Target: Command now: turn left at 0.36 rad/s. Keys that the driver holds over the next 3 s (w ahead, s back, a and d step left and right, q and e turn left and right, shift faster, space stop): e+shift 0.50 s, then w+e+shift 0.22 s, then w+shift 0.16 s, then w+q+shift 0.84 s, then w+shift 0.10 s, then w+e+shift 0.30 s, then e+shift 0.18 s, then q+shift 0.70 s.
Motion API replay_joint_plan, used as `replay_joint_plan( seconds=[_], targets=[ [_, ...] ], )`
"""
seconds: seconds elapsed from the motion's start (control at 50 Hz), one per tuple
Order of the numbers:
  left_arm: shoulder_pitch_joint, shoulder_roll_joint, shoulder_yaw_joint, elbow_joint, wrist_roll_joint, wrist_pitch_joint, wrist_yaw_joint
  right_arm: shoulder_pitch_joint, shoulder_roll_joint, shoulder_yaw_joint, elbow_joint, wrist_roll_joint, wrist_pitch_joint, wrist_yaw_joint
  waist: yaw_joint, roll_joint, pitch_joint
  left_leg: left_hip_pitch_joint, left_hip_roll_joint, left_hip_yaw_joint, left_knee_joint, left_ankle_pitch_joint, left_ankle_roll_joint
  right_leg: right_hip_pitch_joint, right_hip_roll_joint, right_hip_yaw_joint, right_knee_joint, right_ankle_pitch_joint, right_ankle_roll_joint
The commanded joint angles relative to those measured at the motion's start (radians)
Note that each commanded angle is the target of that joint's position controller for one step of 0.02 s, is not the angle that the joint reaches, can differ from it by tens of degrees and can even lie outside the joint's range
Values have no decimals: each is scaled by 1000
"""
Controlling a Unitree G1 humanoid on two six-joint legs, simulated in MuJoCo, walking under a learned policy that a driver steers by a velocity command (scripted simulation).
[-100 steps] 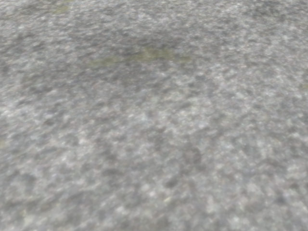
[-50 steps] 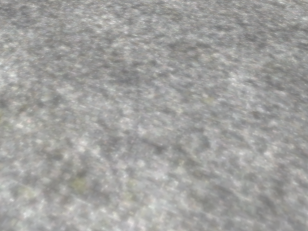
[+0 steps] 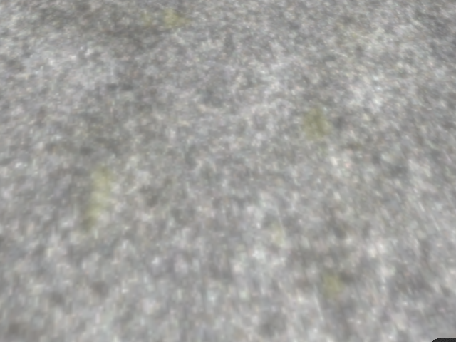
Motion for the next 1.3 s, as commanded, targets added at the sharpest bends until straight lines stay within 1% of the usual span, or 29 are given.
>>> replay_joint_plan(
  seconds=[0.02,0.06,0.1,0.18,0.32,0.42,0.44,0.46,0.48,0.5,0.54,0.58,0.64,0.72,0.74,0.78,0.84,0.88,0.92,0.94,0.96,0.98,1.0,1.04,1.08,1.12,1.2,1.26,1.3],
  targets=[
    [-55,84,6,-86,-17,-6,13,84,-145,-35,-28,-17,-59,-8,-77,189,-244,351,304,-302,-237,637,248,-292,28,134,316,-42,-12],
    [18,63,-1,-30,-1,6,17,-12,-41,10,-4,-2,-64,-18,-23,165,-218,273,230,-174,-247,589,175,-185,14,141,235,108,-2],
    [75,50,-7,2,-17,16,8,-47,-11,26,18,-30,-75,-25,-1,175,-207,215,203,-76,-269,593,161,-70,36,149,162,183,14],
    [5,78,-10,-57,-23,28,9,-45,-112,-9,46,-33,-63,-41,-49,173,-126,237,256,-72,-298,466,189,-102,47,122,33,145,21],
    [17,41,-14,-118,-22,51,-11,-67,-107,-25,68,-19,-51,-36,-51,124,-100,273,329,-42,-287,457,209,-142,11,82,-15,79,2],
    [59,38,-1,-155,-30,68,-34,-91,-126,-45,76,19,-51,-20,-11,131,-160,304,329,69,-147,563,124,2,61,7,-248,175,-63],
    [103,51,10,-148,-29,68,-28,-78,-114,-46,90,28,-51,-16,15,107,-173,257,296,122,-58,519,72,101,92,3,-360,284,-94],
    [179,132,41,-137,-24,63,-9,-34,-88,-44,105,20,-57,-11,37,-30,-198,117,205,183,144,371,-9,281,68,129,-455,599,-157],
    [220,287,77,-155,-15,51,11,-103,-20,-20,40,-34,-66,-13,33,-345,-193,-278,24,195,475,-301,-120,497,-189,561,-464,1107,-333],
    [235,265,62,-174,23,16,-6,-180,-46,-19,15,-31,-70,-18,87,-251,-320,-349,-52,-50,647,-451,-133,480,-285,723,-526,1046,-494],
    [229,184,45,-138,-38,-26,-5,-170,-85,-32,21,15,-93,-2,48,-75,-229,-446,14,-127,579,-252,-71,476,-174,639,-623,202,-401],
    [168,145,22,-154,-50,-29,7,-189,-118,-44,31,10,-114,3,20,-54,-117,-447,21,-131,435,-83,-51,386,-131,652,-710,-138,-352],
    [191,152,17,-165,-21,-48,28,-184,-91,-36,55,6,-156,18,12,-58,-94,-384,-15,-125,281,82,-69,359,-80,604,-738,-42,-332],
    [233,165,15,-154,-28,-55,38,-208,-60,-21,67,13,-177,22,19,-110,-65,-288,-60,-117,86,165,-113,264,-24,559,-721,37,-316],
    [253,205,27,-114,30,-36,-2,-137,-37,5,117,-84,-106,43,29,-168,-76,-263,-52,-41,118,157,-131,239,40,502,-710,34,-286],
    [287,153,13,-108,21,-32,-29,-185,-42,9,95,-64,-74,49,62,-170,-35,-227,-36,-19,68,153,-150,175,48,508,-715,38,-284],
    [307,152,8,-91,17,-46,-29,-254,-61,15,68,-44,-90,52,89,-158,-14,-186,-13,-13,-21,156,-122,185,-5,556,-724,41,-291],
    [279,165,10,-87,15,-57,-21,-231,-77,13,66,-40,-104,49,64,-147,-2,-112,-2,-15,-70,123,-78,185,-42,588,-730,59,-288],
    [235,167,5,-79,16,-67,-16,-104,-100,4,95,-40,-113,39,-13,-145,-22,38,-16,20,-129,83,-26,190,-56,542,-671,278,-272],
    [225,145,-4,-68,23,-73,-14,68,-131,-12,149,-44,-121,24,-97,-91,-95,238,-44,22,-140,42,3,155,-6,455,-460,571,-252],
    [206,104,-18,-79,26,-78,-12,314,-204,-32,201,-52,-128,5,-207,68,-242,495,83,-161,-174,-184,49,30,80,332,-69,661,-219],
    [235,21,-39,-139,3,-95,-15,411,-328,-58,231,-57,-128,6,-174,439,-294,671,283,-753,-405,-599,146,-307,260,225,248,133,-153],
    [174,52,-45,-127,32,-97,-11,298,-214,-30,222,-37,-124,26,-126,260,-162,591,300,-920,-465,-579,172,-457,219,272,351,116,-166],
    [103,93,-44,-114,53,-103,-24,235,-130,-12,212,-29,-127,35,-90,59,-107,477,225,-656,-401,-374,186,-444,110,236,343,257,-162],
    [48,59,-60,-136,77,-99,-35,263,-75,9,248,-23,-138,24,-60,96,-42,357,139,-545,-445,-226,191,-404,70,227,245,284,-123],
    [20,43,-76,-152,81,-88,-45,292,-74,10,274,-8,-147,14,-47,127,-13,314,105,-499,-476,-124,213,-399,61,200,166,275,-85],
    [-180,17,-109,-222,59,-91,-63,296,-107,-6,281,-10,-151,5,-74,110,45,173,59,-419,-535,94,218,-295,93,123,-139,364,-33],
    [-232,15,-114,-241,40,-96,-58,320,-135,-17,302,5,-152,8,-88,128,7,146,77,-404,-517,405,189,-81,138,93,-284,483,-50],
    [-143,58,-94,-210,38,-99,-38,308,-159,-22,307,10,-155,9,-39,108,-68,175,77,-378,-381,695,144,107,173,99,-341,462,-75]
  ],
)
